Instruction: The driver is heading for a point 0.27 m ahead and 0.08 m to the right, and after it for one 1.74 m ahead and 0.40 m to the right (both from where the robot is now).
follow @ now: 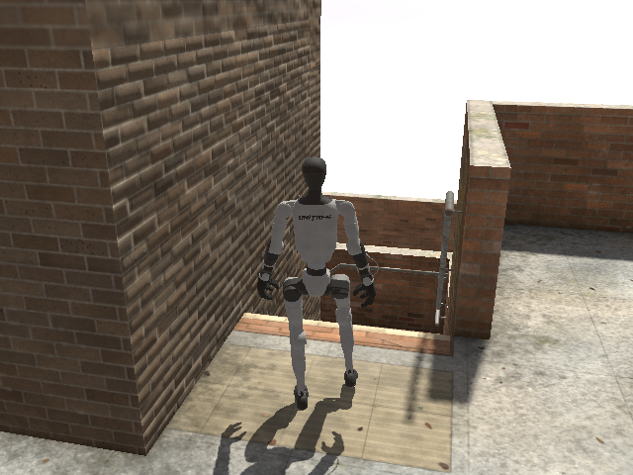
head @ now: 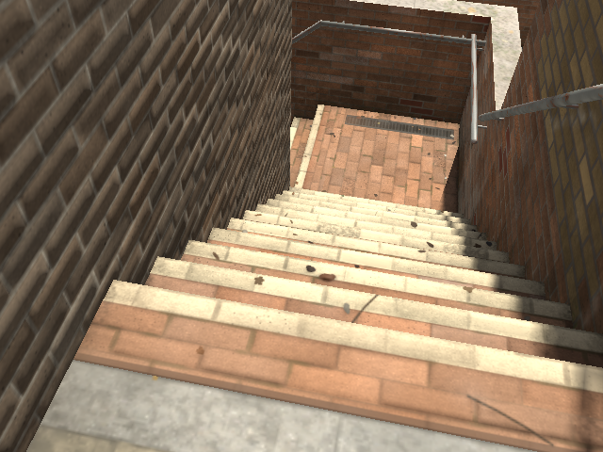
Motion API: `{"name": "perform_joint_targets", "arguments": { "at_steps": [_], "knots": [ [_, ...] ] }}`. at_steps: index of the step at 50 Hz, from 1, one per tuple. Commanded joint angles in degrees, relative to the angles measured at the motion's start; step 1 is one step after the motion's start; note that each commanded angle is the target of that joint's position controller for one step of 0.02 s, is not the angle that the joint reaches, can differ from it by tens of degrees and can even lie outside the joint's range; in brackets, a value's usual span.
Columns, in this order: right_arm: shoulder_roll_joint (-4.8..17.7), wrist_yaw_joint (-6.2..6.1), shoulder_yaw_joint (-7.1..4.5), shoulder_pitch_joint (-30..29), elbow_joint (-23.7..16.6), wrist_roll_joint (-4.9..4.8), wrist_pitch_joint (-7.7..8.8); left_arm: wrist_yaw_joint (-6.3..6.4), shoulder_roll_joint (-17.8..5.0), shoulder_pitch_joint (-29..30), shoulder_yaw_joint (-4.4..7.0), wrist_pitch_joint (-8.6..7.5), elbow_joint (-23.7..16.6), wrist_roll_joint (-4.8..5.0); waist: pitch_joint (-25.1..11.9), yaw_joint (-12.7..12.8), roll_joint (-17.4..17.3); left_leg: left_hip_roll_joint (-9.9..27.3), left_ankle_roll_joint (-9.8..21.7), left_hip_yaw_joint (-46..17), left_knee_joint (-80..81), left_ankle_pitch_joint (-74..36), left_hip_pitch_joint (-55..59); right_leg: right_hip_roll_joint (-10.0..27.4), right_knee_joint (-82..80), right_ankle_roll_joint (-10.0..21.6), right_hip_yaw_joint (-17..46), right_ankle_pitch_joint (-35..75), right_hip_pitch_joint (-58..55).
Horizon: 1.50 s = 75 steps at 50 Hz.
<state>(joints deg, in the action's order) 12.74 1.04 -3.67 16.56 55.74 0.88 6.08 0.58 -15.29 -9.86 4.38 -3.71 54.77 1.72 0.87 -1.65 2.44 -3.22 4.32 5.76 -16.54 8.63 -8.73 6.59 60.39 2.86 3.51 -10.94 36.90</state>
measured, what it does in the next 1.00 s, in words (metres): walks ahead, turning right: right foot, then left foot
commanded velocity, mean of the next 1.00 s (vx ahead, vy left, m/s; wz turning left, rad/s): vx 0.16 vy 0.00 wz -0.32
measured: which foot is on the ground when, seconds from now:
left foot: down 0.00-0.28, up 0.30-0.76, down 0.78-1.00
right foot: up 0.00-0.28, down 0.30-1.00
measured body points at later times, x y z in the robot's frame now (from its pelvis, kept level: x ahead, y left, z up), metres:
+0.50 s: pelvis +0.20 -0.06 -0.02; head +0.25 -0.09 +0.43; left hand +0.40 +0.18 -0.12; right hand +0.28 -0.36 -0.14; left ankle +0.24 +0.11 -0.66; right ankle +0.28 -0.14 -0.75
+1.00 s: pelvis +0.28 -0.03 -0.02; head +0.30 -0.03 +0.43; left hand +0.48 +0.17 -0.14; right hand +0.29 -0.31 -0.14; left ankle +0.32 +0.10 -0.75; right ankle +0.28 -0.14 -0.75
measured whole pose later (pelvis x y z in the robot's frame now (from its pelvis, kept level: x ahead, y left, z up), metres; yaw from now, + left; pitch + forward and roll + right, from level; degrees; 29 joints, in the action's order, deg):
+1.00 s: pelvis +0.28 -0.03 -0.02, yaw -20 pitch +0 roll +0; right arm 12.3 -1.7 -2.4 12.8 48.5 0.6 1.5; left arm 0.5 -12.8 -11.6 3.0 1.5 45.6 -0.7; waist 0.6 -0.1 0.7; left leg 0.8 -1.3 -1.4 -32.1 17.6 -14.7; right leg -3.9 31.7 1.3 4.9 -13.7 18.0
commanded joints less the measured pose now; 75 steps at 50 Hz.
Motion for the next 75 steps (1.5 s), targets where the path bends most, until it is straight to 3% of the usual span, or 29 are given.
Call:
{"name": "perform_joint_targets", "arguments": {
  "at_steps": [1,4,8,11,13,14,15,16,17,18,19,20,21,24,26,29,33,36,37,38,39,40,41,42,43,45,47,52,75],
  "knots": [
    [7.8,-1.16,-1.52,-0.9,-2.6,0.23,0.92,-0.08,-2.3,-1.2,0.89,0.31,-1.8,-0.26,1.0,1.5,-5.4,16.8,6.9,-9.0,10.5,-9.1,1.8,0.7,-5.4,-0.5,4.2,9.1,5.6],
    [8.0,-1.81,-1.35,-0.8,-2.6,0.06,0.84,-0.94,-1.7,2.9,0.73,-0.07,-3.2,-0.60,2.1,0.7,-5.6,15.6,5.0,-3.2,11.0,-10.4,2.1,-0.7,-13.9,-0.6,1.9,17.1,4.2],
    [8.5,-2.99,-1.15,1.0,-1.5,-0.40,-0.41,-2.31,0.5,10.1,-0.51,-0.10,-7.0,-1.72,4.1,-1.3,-5.1,15.5,3.5,3.3,5.7,-26.3,3.6,-2.6,-23.2,-0.6,-4.4,19.4,0.0],
    [10.5,-3.68,-1.75,0.8,-1.7,-1.30,-2.19,-3.52,-1.3,8.9,0.06,0.25,-9.2,-1.46,1.5,-0.1,-7.4,17.4,2.7,4.1,-2.5,-39.1,9.7,-5.0,-25.0,0.7,-7.3,10.9,-2.3],
    [11.8,-4.33,-2.25,-1.5,-3.0,-2.02,-3.18,-4.09,-4.6,1.0,1.54,0.16,-8.4,-1.41,-2.8,4.1,-8.8,17.1,1.0,4.3,-14.1,-48.1,10.3,-8.5,-26.8,2.7,-9.4,5.7,-11.2],
    [11.8,-4.39,-2.21,-3.0,-3.8,-2.22,-3.47,-3.78,-7.5,-5.9,3.02,-0.06,-6.8,-1.49,-6.2,7.8,-6.8,14.3,-1.2,5.3,-25.3,-43.9,7.8,-10.2,-33.1,4.5,-9.1,12.1,-20.6],
    [10.7,-4.12,-1.66,-1.4,-5.4,-0.73,-2.94,-2.24,-13.1,-10.2,4.48,0.25,-7.1,-2.11,-12.1,8.7,2.0,10.3,-5.2,5.9,-44.0,-21.3,-4.7,-0.8,-32.4,8.9,4.0,36.3,-35.5],
    [3.6,-2.87,0.33,6.4,-6.4,1.95,-1.94,-1.50,-16.6,-7.1,4.13,0.56,-8.9,-2.67,-20.7,1.0,12.5,-0.3,-8.7,-1.1,-63.9,33.4,-23.2,13.2,-27.7,20.4,26.6,64.5,-52.8],
    [7.4,-1.93,-0.21,5.4,-6.7,-0.52,-0.92,-1.89,-13.6,-8.5,3.39,1.13,-10.3,-2.47,-29.5,4.6,6.3,0.5,-7.7,-12.1,-69.2,32.5,-25.4,15.4,-33.0,23.6,31.5,51.9,-53.3],
    [9.1,-2.04,-0.81,-0.9,-8.3,-2.48,-1.05,-1.90,-10.6,-4.3,2.78,1.36,-11.8,-2.08,-21.9,5.1,2.2,2.7,-6.7,-11.6,-67.9,27.4,-29.6,12.1,-35.3,20.5,25.2,40.3,-46.9],
    [9.1,-2.92,-1.03,-4.2,-8.9,-2.24,-1.72,-1.56,-8.1,-0.5,2.19,1.71,-12.5,-1.11,-14.3,3.9,-2.6,4.9,-6.6,-10.4,-63.2,22.3,-31.1,8.7,-37.7,16.8,20.0,30.9,-38.3],
    [9.6,-3.91,-1.52,-5.1,-8.8,-1.31,-2.74,-1.17,-6.6,1.7,1.67,2.09,-13.2,-0.95,-10.0,2.6,-3.5,6.3,-6.7,-10.3,-59.1,19.5,-29.1,6.4,-39.7,14.9,17.1,24.9,-29.9],
    [9.9,-4.33,-1.95,-4.5,-9.3,-0.87,-3.76,-0.91,-6.5,2.3,1.69,2.34,-13.5,-1.55,-8.4,1.1,-1.8,6.8,-6.7,-10.6,-56.1,17.7,-25.4,4.9,-41.3,14.3,16.2,20.5,-23.7],
    [7.7,-4.92,-1.89,-2.6,-9.9,-0.43,-4.84,-0.31,-7.9,1.9,2.17,2.29,-14.5,-2.64,-8.7,-0.2,1.7,5.6,-7.4,-9.7,-49.3,14.2,-22.5,2.5,-42.1,13.9,13.8,22.2,-19.5],
    [7.5,-5.22,-1.78,-3.2,-10.1,-0.34,-5.08,0.33,-8.1,0.9,2.14,2.44,-14.8,-2.40,-10.4,0.3,1.9,5.8,-8.2,-10.0,-45.7,12.0,-23.5,2.8,-41.3,13.5,13.6,22.8,-21.1],
    [7.5,-5.37,-1.63,-5.5,-11.1,-0.58,-5.77,1.03,-7.5,0.8,1.71,3.11,-15.1,-2.18,-10.4,1.3,3.1,6.5,-8.9,-10.4,-40.8,8.6,-23.1,1.9,-41.7,11.8,14.0,12.0,-21.0],
    [7.0,-4.84,-1.13,-7.7,-12.4,-0.80,-5.89,1.52,-6.7,0.9,1.01,3.91,-14.8,-2.51,-7.3,2.3,4.8,6.9,-9.0,-10.5,-31.7,8.8,-19.7,1.7,-42.8,11.2,15.9,-0.7,-19.3],
    [6.8,-3.97,-0.93,-6.6,-11.9,-1.12,-5.00,1.27,-5.9,0.3,0.39,4.24,-14.4,-2.70,-6.8,2.5,5.0,5.6,-8.2,-8.7,-22.8,9.9,-13.3,1.7,-40.7,10.5,16.5,-0.1,-19.5],
    [6.3,-3.60,-0.84,-5.0,-11.4,-1.09,-4.67,1.17,-5.1,0.8,-0.06,4.38,-14.3,-2.40,-6.7,1.3,4.6,4.9,-7.4,-7.7,-16.6,6.9,-9.4,1.0,-39.1,9.3,16.2,0.6,-19.2],
    [5.9,-3.17,-0.66,-3.8,-10.9,-0.73,-4.44,1.16,-4.2,-0.1,-0.53,4.48,-13.7,-1.99,-6.1,0.2,3.5,4.6,-6.3,-7.2,-8.7,0.6,-4.7,-0.3,-37.8,7.3,15.5,1.1,-18.2],
    [8.0,-2.95,-0.88,-3.0,-11.0,0.22,-4.23,1.16,-3.1,-2.5,-0.95,4.18,-13.1,-2.27,-6.6,0.9,0.6,8.8,-4.8,-10.9,-7.1,-6.4,0.3,-2.5,-35.0,4.3,13.8,-0.3,-16.1],
    [12.6,-2.95,-1.72,-3.5,-11.6,0.83,-4.35,0.75,-2.5,-6.5,-0.83,3.64,-13.0,-2.91,-6.7,4.6,-8.2,16.1,-0.5,-17.5,-8.1,-18.2,2.6,-8.2,-28.7,1.7,7.8,-7.0,-12.8],
    [11.3,-2.64,-1.52,-5.1,-10.8,1.13,-4.49,0.45,-2.6,-5.0,-0.60,3.24,-13.8,-2.41,-5.5,5.1,-17.4,18.9,4.3,-21.7,-5.2,-12.3,-4.0,-10.2,-28.0,-0.3,1.9,-10.7,-14.8],
    [7.5,-2.39,-0.59,-7.9,-11.8,0.81,-4.33,0.22,-4.2,-2.8,-0.30,3.11,-13.8,-2.71,-4.4,4.6,-14.9,17.1,4.0,-20.9,-4.1,-6.0,-6.8,-8.6,-28.6,-1.0,2.1,-7.4,-18.5],
    [7.0,-2.35,-0.57,-7.9,-11.5,0.47,-4.28,0.05,-3.9,-0.5,-0.16,3.41,-13.9,-2.72,-4.2,3.7,-13.2,13.8,1.4,-17.9,-5.1,-0.6,-7.0,-8.7,-29.7,-1.0,1.8,-3.3,-20.0],
    [7.8,-2.52,-0.61,-6.3,-11.0,-0.05,-3.87,-0.09,-3.2,0.0,-0.12,4.63,-13.8,-2.89,-2.4,2.7,-10.6,11.0,-1.1,-15.1,-5.6,6.2,-9.5,-7.6,-31.3,-0.4,3.2,1.2,-22.5],
    [7.7,-2.82,-0.58,-4.6,-10.5,-0.10,-3.75,-0.07,-3.1,-0.9,-0.03,4.79,-13.1,-2.21,-0.6,2.1,-6.3,8.0,-3.1,-11.3,-7.7,7.0,-9.0,-6.8,-32.7,1.1,4.8,1.6,-21.2],
    [6.3,-3.20,-0.32,-2.5,-9.7,-0.55,-3.96,0.24,-2.3,-1.6,-0.11,4.06,-11.4,-2.27,-2.1,1.0,-1.8,6.7,-2.9,-9.6,-10.9,1.5,-5.4,-6.0,-33.5,1.0,5.9,4.4,-21.1],
    [4.1,-3.47,0.18,0.9,-1.5,-0.89,-4.53,1.96,-1.2,-3.5,0.04,4.08,-0.2,-1.45,0.7,1.5,-2.5,5.1,-3.2,-8.4,-7.4,0.9,-4.5,-6.1,-34.5,-0.5,4.4,7.8,-25.9]
  ]
}}
Next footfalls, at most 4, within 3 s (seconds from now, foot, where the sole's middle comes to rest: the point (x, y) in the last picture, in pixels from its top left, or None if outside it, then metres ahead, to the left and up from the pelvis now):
0.30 right None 0.32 -0.15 -0.78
0.78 left None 0.36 0.08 -0.78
2.76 right None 0.37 -0.18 -0.78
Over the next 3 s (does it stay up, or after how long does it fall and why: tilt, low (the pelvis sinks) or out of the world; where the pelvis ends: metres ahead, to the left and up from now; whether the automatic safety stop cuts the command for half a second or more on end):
stays up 0.44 -0.12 0.00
